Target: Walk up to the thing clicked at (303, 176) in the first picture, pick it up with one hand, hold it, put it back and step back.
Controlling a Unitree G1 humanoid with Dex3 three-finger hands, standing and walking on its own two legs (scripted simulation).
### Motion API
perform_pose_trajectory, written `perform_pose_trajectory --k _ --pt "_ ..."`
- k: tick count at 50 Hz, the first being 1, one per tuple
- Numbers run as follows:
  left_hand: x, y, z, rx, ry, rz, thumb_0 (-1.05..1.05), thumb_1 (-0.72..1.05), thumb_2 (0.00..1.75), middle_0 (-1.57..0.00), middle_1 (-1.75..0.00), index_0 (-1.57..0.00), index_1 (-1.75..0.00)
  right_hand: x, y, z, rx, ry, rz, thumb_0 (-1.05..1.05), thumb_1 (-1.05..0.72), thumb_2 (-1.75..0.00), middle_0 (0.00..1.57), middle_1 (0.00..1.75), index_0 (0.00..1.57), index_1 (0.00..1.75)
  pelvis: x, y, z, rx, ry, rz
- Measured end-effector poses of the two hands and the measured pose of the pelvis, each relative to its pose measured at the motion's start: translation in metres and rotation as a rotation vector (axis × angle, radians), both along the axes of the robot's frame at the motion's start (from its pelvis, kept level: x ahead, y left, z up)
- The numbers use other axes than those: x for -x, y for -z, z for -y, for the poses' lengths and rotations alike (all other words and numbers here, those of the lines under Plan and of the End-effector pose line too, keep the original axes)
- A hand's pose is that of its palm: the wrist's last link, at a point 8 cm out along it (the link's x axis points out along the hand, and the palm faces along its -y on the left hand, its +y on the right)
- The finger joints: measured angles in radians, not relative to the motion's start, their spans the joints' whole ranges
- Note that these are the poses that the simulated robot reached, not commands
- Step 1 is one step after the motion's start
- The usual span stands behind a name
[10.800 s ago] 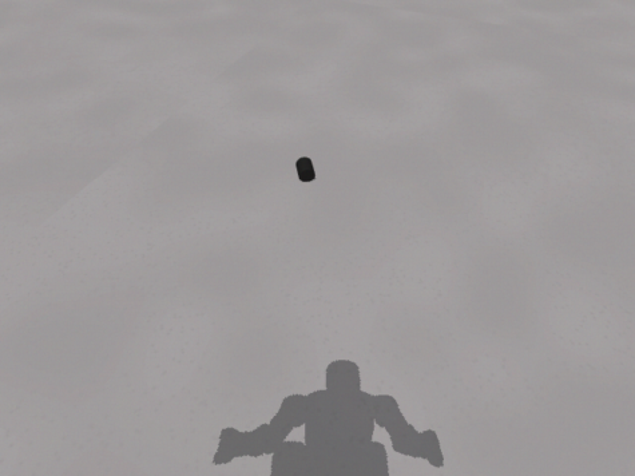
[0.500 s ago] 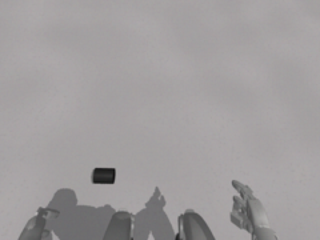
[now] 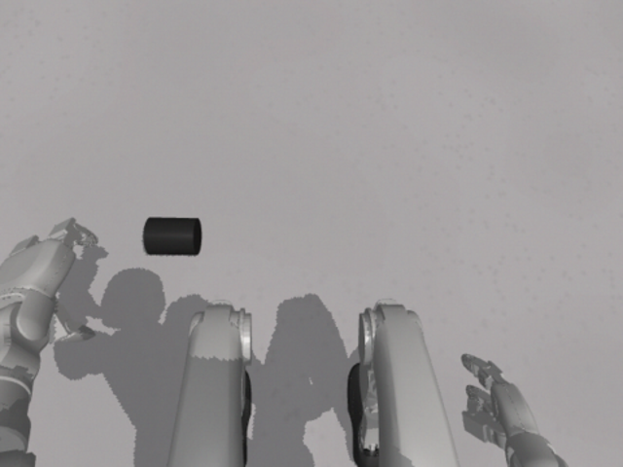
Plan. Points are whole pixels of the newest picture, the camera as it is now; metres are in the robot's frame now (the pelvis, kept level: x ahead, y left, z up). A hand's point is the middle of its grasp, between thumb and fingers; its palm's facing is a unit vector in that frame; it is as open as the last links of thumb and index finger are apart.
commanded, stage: rise first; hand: left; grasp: from above
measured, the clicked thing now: (174, 236) +0.48 +0.28 -0.41
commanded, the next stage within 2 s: approach in 1.36 s
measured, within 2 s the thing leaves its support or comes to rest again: neither
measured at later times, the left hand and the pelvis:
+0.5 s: hand (100, 261) +0.39 +0.34 -0.23, palm faces -0.47 -0.12 -0.87, open 14.1 cm; pelvis -0.02 +0.01 -0.09, yaw -3 degrees
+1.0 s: hand (112, 252) +0.41 +0.34 -0.27, palm faces -0.47 -0.03 -0.88, open 13.4 cm; pelvis -0.01 +0.01 -0.11, yaw -4 degrees
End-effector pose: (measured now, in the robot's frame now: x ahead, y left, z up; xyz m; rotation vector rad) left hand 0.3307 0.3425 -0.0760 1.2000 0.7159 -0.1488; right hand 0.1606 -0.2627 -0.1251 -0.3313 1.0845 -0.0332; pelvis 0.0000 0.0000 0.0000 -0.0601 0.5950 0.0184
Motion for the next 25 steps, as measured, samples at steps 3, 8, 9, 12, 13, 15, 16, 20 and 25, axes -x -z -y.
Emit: perform_pose_trajectory --k 3,8,9,12,13,15,16,20,25 --pt "-0.011 0.017 -0.001 -0.024 0.048 0.009 0.00 -0.55 0.99 -0.13 -1.05 -0.13 -1.05 0.025 0.021 0.003 0.010 0.018 -0.065 0.01 -0.95 -0.91 0.20 0.30 0.21 0.30 0.007 0.019 0.001 0.005 0.005 0.003" --pt "-0.025 0.040 -0.002 -0.055 0.132 0.021 0.00 -0.55 1.01 -0.11 -1.05 -0.11 -1.05 0.061 0.041 0.008 0.036 0.048 -0.150 0.01 -0.94 -0.91 0.20 0.30 0.21 0.30 0.015 0.044 -0.001 0.018 0.010 0.016" --pt "-0.028 0.044 -0.002 -0.059 0.145 0.025 0.00 -0.55 1.01 -0.11 -1.05 -0.11 -1.05 0.067 0.044 0.009 0.042 0.055 -0.163 0.01 -0.93 -0.91 0.20 0.30 0.21 0.30 0.016 0.048 -0.002 0.021 0.011 0.019" --pt "-0.035 0.055 -0.002 -0.072 0.186 0.037 0.00 -0.53 1.02 -0.09 -1.04 -0.10 -1.04 0.082 0.049 0.011 0.061 0.068 -0.200 0.01 -0.92 -0.91 0.20 0.30 0.21 0.30 0.018 0.058 -0.004 0.031 0.013 0.027" --pt "-0.037 0.058 -0.002 -0.075 0.200 0.043 0.00 -0.53 1.02 -0.09 -1.03 -0.09 -1.03 0.086 0.050 0.011 0.066 0.069 -0.210 0.01 -0.91 -0.90 0.20 0.30 0.21 0.30 0.019 0.061 -0.004 0.034 0.013 0.029" --pt "-0.041 0.065 -0.002 -0.083 0.221 0.053 0.00 -0.53 1.03 -0.08 -1.02 -0.08 -1.02 0.093 0.052 0.012 0.075 0.072 -0.228 0.01 -0.91 -0.90 0.20 0.30 0.21 0.30 0.020 0.066 -0.006 0.040 0.014 0.033" --pt "-0.043 0.068 -0.002 -0.089 0.231 0.057 0.00 -0.53 1.03 -0.08 -1.02 -0.08 -1.02 0.095 0.053 0.012 0.079 0.073 -0.237 0.01 -0.90 -0.90 0.20 0.30 0.21 0.30 0.020 0.069 -0.006 0.042 0.014 0.034" --pt "-0.052 0.080 -0.002 -0.115 0.265 0.071 0.00 -0.52 1.03 -0.08 -1.00 -0.08 -1.00 0.101 0.057 0.012 0.095 0.072 -0.262 0.01 -0.90 -0.90 0.20 0.30 0.21 0.30 0.020 0.078 -0.009 0.052 0.015 0.036" --pt "-0.062 0.092 -0.003 -0.144 0.291 0.085 0.00 -0.51 1.02 -0.08 -0.97 -0.08 -0.97 0.098 0.063 0.009 0.105 0.064 -0.276 0.01 -0.90 -0.90 0.20 0.30 0.21 0.30 0.018 0.087 -0.012 0.062 0.014 0.034"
